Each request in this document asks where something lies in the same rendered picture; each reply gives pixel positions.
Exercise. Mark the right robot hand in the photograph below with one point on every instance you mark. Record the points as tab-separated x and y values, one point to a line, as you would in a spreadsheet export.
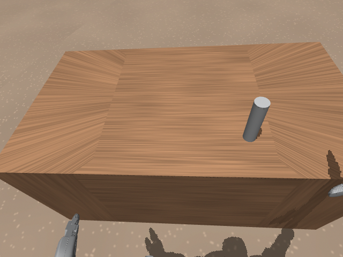
336	191

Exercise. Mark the left robot hand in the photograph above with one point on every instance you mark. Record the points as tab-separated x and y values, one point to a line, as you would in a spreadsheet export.
67	245

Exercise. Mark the can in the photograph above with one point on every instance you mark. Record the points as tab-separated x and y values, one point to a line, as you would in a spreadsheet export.
257	114

